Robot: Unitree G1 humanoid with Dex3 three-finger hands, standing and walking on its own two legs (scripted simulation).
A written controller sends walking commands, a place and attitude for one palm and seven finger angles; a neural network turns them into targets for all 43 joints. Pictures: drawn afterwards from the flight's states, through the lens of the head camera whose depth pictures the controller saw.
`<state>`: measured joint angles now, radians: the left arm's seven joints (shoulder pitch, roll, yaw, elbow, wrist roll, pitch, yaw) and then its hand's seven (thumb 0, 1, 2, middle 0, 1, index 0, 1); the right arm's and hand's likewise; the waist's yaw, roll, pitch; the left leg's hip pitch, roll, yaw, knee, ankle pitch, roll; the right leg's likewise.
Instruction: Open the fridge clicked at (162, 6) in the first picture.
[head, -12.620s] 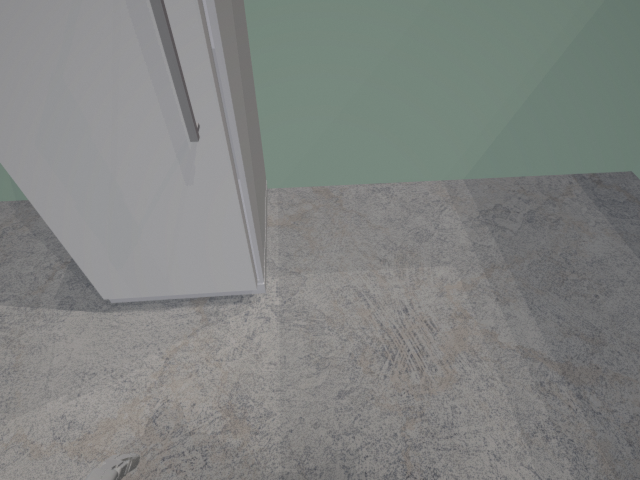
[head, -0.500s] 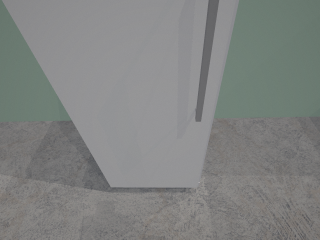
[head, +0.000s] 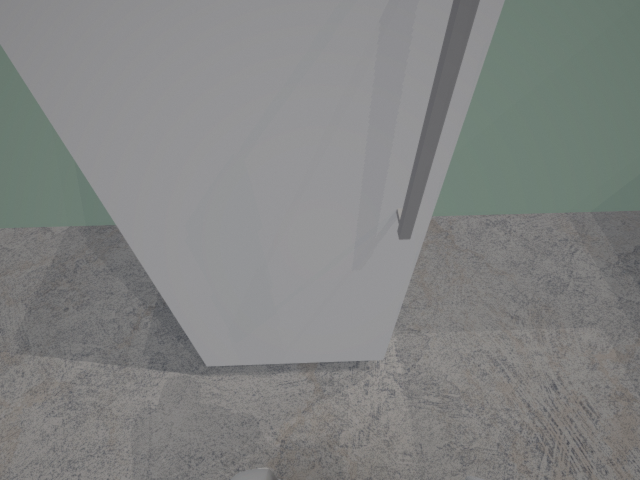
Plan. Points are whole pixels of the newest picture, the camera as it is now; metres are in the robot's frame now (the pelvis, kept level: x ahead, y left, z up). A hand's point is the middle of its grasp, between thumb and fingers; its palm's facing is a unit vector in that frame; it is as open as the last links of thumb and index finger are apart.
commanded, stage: come to a stop and stand still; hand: right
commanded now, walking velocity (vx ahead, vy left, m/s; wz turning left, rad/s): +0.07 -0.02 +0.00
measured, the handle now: (435, 93) +0.49 -0.10 +0.23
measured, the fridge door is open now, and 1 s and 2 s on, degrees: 0 0 0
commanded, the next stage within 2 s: look again from close up in 1.22 s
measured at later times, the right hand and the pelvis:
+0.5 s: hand out of the picture -0.06 -0.15 -0.16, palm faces +0.03 +0.99 -0.15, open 7.4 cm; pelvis -0.01 +0.00 +0.01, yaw +1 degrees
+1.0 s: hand out of the picture -0.01 -0.16 -0.16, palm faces -0.02 +0.98 -0.21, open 7.4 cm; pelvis -0.02 +0.00 +0.01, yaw +2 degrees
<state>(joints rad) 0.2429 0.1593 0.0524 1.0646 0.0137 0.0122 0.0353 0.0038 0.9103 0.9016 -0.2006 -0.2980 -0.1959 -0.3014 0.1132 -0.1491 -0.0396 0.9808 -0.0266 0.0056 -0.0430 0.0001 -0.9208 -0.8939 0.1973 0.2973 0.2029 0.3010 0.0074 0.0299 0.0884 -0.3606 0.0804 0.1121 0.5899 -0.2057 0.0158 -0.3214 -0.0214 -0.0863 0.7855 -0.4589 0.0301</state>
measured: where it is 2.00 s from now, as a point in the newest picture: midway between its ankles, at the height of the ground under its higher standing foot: outside the picture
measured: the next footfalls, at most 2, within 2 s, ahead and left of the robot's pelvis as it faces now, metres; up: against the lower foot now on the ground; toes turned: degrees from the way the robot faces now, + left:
right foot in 0.06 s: +0.04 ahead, -0.11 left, +0.00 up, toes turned -3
left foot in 0.34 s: +0.00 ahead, +0.11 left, +0.00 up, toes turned +4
